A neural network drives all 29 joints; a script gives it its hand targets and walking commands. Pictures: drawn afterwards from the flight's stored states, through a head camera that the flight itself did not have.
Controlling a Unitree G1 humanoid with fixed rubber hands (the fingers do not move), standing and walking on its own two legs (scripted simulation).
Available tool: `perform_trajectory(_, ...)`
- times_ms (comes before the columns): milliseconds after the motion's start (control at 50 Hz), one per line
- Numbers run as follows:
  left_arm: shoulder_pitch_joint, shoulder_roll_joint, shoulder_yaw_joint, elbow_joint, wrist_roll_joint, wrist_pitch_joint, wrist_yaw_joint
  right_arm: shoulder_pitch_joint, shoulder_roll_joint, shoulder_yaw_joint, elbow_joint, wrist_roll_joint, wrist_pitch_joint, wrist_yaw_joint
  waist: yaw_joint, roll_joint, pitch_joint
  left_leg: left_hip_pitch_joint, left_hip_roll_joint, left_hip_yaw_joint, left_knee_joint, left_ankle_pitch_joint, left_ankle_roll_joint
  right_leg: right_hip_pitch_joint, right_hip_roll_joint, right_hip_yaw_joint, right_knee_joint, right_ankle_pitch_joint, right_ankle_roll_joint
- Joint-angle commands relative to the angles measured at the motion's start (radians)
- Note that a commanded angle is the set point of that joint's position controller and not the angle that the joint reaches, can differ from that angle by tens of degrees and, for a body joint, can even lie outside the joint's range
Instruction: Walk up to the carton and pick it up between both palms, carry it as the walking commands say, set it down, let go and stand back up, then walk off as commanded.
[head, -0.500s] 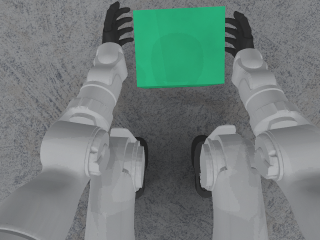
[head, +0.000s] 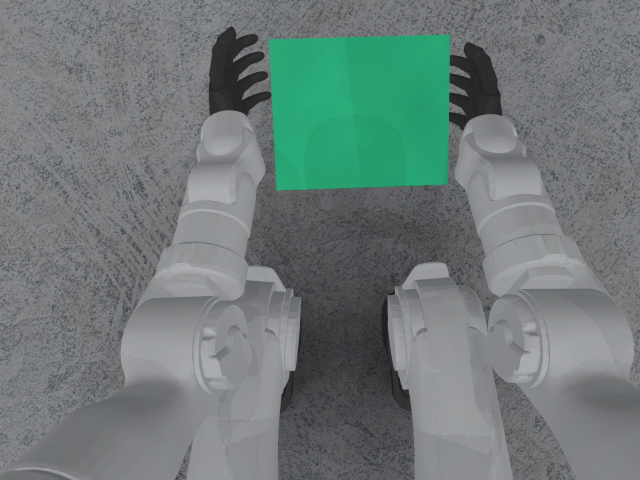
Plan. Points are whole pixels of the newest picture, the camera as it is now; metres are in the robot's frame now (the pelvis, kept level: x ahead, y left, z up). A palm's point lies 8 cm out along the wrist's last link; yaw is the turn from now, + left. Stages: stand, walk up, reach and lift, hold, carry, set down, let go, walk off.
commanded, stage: reach and lift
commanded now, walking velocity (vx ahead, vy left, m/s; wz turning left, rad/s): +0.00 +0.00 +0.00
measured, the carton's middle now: (351, 127) +0.50 -0.02 -0.21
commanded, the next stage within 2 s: none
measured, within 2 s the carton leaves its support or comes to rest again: neither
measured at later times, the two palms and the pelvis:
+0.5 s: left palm (203, 94) +0.49 +0.12 -0.04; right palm (494, 109) +0.48 -0.15 -0.07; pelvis +0.01 +0.00 +0.04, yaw -1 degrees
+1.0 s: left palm (167, 83) +0.47 +0.12 +0.03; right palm (527, 106) +0.46 -0.15 +0.00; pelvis +0.01 +0.01 +0.10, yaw -1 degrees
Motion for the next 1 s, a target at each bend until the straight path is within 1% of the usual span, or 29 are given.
perform_trajectory(0,-0.444,-0.925,-0.443,0.027,-0.006,0.061,-0.305,-0.655,0.995,0.362,-0.243,0.063,-0.069,0.286,-0.002,-0.016,-1.022,0.528,-0.085,0.07,-0.186,0.224,0.017,0.541,0.088,-0.085,-0.183,0.217,-0.019)
perform_trajectory(40,-0.431,-0.95,-0.477,-0.045,-0.019,0.065,-0.308,-0.654,1.021,0.416,-0.316,0.066,-0.063,0.285,-0.017,-0.082,-1.152,0.576,-0.087,0.061,-0.177,0.296,0.017,0.621,0.089,-0.081,-0.194,0.291,-0.008)
perform_trajectory(100,-0.368,-0.969,-0.474,0.004,-0.023,0.085,-0.319,-0.637,1.018,0.407,-0.321,0.066,-0.061,0.266,-0.031,-0.058,-1.124,0.542,-0.089,0.069,-0.19,0.271,0.012,0.651,0.093,-0.082,-0.213,0.287,-0.003)
perform_trajectory(120,-0.354,-0.972,-0.453,0.036,-0.002,0.087,-0.313,-0.585,1.043,0.392,-0.243,0.046,-0.051,0.27,-0.013,-0.066,-1.056,0.512,-0.091,0.064,-0.214,0.239,0.01,0.625,0.094,-0.083,-0.217,0.253,-0.007)
perform_trajectory(140,-0.338,-0.966,-0.449,0.038,0.012,0.094,-0.321,-0.616,1.01,0.391,-0.304,0.056,-0.057,0.27,0.001,-0.015,-1.078,0.534,-0.085,0.071,-0.201,0.252,0.008,0.6,0.098,-0.074,-0.218,0.251,-0.011)
perform_trajectory(160,-0.328,-0.973,-0.449,0.02,0.012,0.095,-0.317,-0.609,1.037,0.398,-0.306,0.048,-0.057,0.273,0.008,-0.036,-1.081,0.541,-0.094,0.063,-0.236,0.245,0.012,0.603,0.098,-0.087,-0.226,0.25,-0.01)
perform_trajectory(220,-0.327,-0.988,-0.454,0.025,0.006,0.095,-0.309,-0.646,1.025,0.408,-0.344,0.052,-0.06,0.267,-0.005,-0.031,-1.117,0.542,-0.097,0.06,-0.232,0.268,0.009,0.643,0.099,-0.075,-0.236,0.273,-0.015)
perform_trajectory(240,-0.305,-1.014,-0.481,-0.017,-0.012,0.094,-0.315,-0.624,1.021,0.426,-0.37,0.045,-0.052,0.26,-0.039,-0.095,-1.187,0.581,-0.096,0.048,-0.234,0.309,0.01,0.685,0.1,-0.093,-0.241,0.312,0.0)
perform_trajectory(320,-0.326,-0.984,-0.473,-0.028,0.004,0.106,-0.312,-0.63,1.061,0.426,-0.336,0.056,-0.032,0.258,-0.001,-0.096,-1.114,0.549,-0.091,0.049,-0.278,0.242,0.013,0.678,0.097,-0.084,-0.271,0.247,-0.003)
perform_trajectory(360,-0.301,-1.005,-0.459,-0.008,0.018,0.117,-0.31,-0.65,1.046,0.433,-0.387,0.058,-0.038,0.26,0.026,-0.053,-1.145,0.583,-0.095,0.061,-0.289,0.252,0.005,0.676,0.104,-0.075,-0.279,0.246,-0.01)
perform_trajectory(380,-0.281,-1.03,-0.471,0.007,0.016,0.122,-0.309,-0.668,1.048,0.432,-0.417,0.061,-0.045,0.258,0.01,-0.03,-1.186,0.615,-0.097,0.058,-0.304,0.254,0.008,0.702,0.106,-0.082,-0.285,0.251,-0.008)
perform_trajectory(420,-0.344,-1.015,-0.469,-0.026,0.011,0.124,-0.313,-0.552,1.075,0.392,-0.298,0.022,-0.014,0.262,-0.037,-0.08,-1.141,0.627,-0.087,0.044,-0.318,0.212,0.005,0.675,0.107,-0.093,-0.318,0.207,-0.011)
perform_trajectory(440,-0.326,-1.012,-0.453,-0.029,0.027,0.129,-0.313,-0.581,1.071,0.393,-0.358,0.019,-0.016,0.265,-0.015,-0.063,-1.12,0.63,-0.091,0.041,-0.337,0.237,0.008,0.664,0.106,-0.08,-0.325,0.227,-0.011)
perform_trajectory(460,-0.329,-0.991,-0.449,-0.006,0.038,0.131,-0.314,-0.536,1.084,0.361,-0.276,0.014,-0.01,0.267,0.009,-0.025,-1.049,0.572,-0.092,0.071,-0.35,0.167,0.006,0.661,0.103,-0.07,-0.342,0.174,-0.02)
perform_trajectory(500,-0.282,-1.043,-0.438,0.007,0.036,0.136,-0.318,-0.598,1.059,0.384,-0.365,0.01,-0.015,0.27,-0.013,-0.06,-1.134,0.633,-0.096,0.043,-0.364,0.218,0.01,0.683,0.104,-0.089,-0.342,0.205,-0.013)
perform_trajectory(520,-0.321,-1.028,-0.432,-0.029,0.044,0.13,-0.319,-0.552,1.079,0.37,-0.307,-0.003,-0.007,0.272,-0.01,-0.063,-1.13,0.612,-0.096,0.05,-0.372,0.227,0.007,0.72,0.104,-0.081,-0.358,0.239,-0.013)
perform_trajectory(560,-0.267,-1.045,-0.409,0.056,0.061,0.142,-0.322,-0.601,1.063,0.374,-0.347,0.01,-0.016,0.278,0.017,-0.029,-1.068,0.638,-0.093,0.046,-0.394,0.207,0.012,0.658,0.106,-0.077,-0.373,0.187,-0.018)
perform_trajectory(600,-0.271,-1.053,-0.423,0.045,0.064,0.141,-0.323,-0.511,1.069,0.337,-0.271,-0.008,-0.01,0.283,0.006,0.013,-1.058,0.609,-0.096,0.057,-0.409,0.182,0.005,0.674,0.099,-0.065,-0.391,0.177,-0.027)
perform_trajectory(660,-0.279,-1.06,-0.426,-0.002,0.049,0.129,-0.321,-0.548,1.088,0.382,-0.349,0.003,-0.013,0.279,-0.013,-0.058,-1.109,0.656,-0.096,0.038,-0.416,0.225,0.012,0.721,0.102,-0.064,-0.418,0.217,-0.019)
perform_trajectory(680,-0.293,-1.071,-0.467,-0.01,0.028,0.133,-0.319,-0.541,1.11,0.379,-0.361,0.019,-0.015,0.279,-0.017,-0.012,-1.147,0.709,-0.099,0.033,-0.45,0.241,0.009,0.724,0.113,-0.077,-0.403,0.235,-0.02)
perform_trajectory(700,-0.296,-1.054,-0.473,-0.045,0.018,0.13,-0.315,-0.51,1.111,0.383,-0.335,0.0,-0.003,0.277,-0.032,-0.066,-1.165,0.699,-0.098,0.036,-0.444,0.228,0.009,0.763,0.107,-0.078,-0.418,0.223,-0.018)
perform_trajectory(760,-0.189,-1.075,-0.421,0.059,0.057,0.148,-0.312,-0.541,1.086,0.403,-0.371,-0.014,-0.003,0.277,0.007,-0.083,-1.099,0.691,-0.101,0.028,-0.475,0.212,0.011,0.75,0.096,-0.075,-0.438,0.183,-0.011)
perform_trajectory(800,-0.238,-1.082,-0.423,0.043,0.053,0.153,-0.321,-0.52,1.09,0.384,-0.335,-0.009,0.003,0.279,-0.008,-0.051,-1.079,0.688,-0.097,0.036,-0.484,0.161,0.011,0.744,0.101,-0.067,-0.459,0.147,-0.02)
perform_trajectory(820,-0.254,-1.096,-0.467,-0.046,0.04,0.135,-0.316,-0.503,1.136,0.41,-0.377,-0.008,0.005,0.282,-0.015,-0.085,-1.17,0.74,-0.105,0.027,-0.492,0.25,0.012,0.809,0.106,-0.069,-0.461,0.244,-0.011)
perform_trajectory(840,-0.215,-1.089,-0.437,0.054,0.052,0.147,-0.318,-0.499,1.138,0.391,-0.319,-0.012,0.009,0.284,-0.012,-0.078,-1.086,0.702,-0.102,0.027,-0.497,0.196,0.019,0.779,0.099,-0.063,-0.468,0.191,-0.015)
perform_trajectory(880,-0.212,-1.061,-0.414,0.049,0.069,0.14,-0.322,-0.467,1.129,0.385,-0.311,-0.004,0.004,0.283,0.031,-0.036,-1.075,0.689,-0.098,0.05,-0.505,0.204,0.014,0.79,0.099,-0.044,-0.496,0.206,-0.016)
perform_trajectory(920,-0.235,-1.092,-0.467,-0.06,0.035,0.13,-0.321,-0.474,1.166,0.421,-0.388,-0.004,0.007,0.282,0.0,-0.085,-1.24,0.768,-0.109,0.037,-0.51,0.281,0.014,0.887,0.109,-0.057,-0.49,0.284,-0.01)
perform_trajectory(940,-0.189,-1.099,-0.446,0.036,0.045,0.142,-0.317,-0.455,1.131,0.414,-0.37,-0.005,0.004,0.283,-0.003,-0.039,-1.151,0.76,-0.099,0.031,-0.518,0.271,0.009,0.838,0.107,-0.055,-0.493,0.27,-0.017)
perform_trajectory(980,-0.181,-1.098,-0.456,0.011,0.038,0.145,-0.324,-0.467,1.141,0.427,-0.404,-0.001,0.006,0.277,0.001,-0.083,-1.167,0.784,-0.104,0.022,-0.526,0.277,0.011,0.859,0.106,-0.054,-0.511,0.27,-0.008)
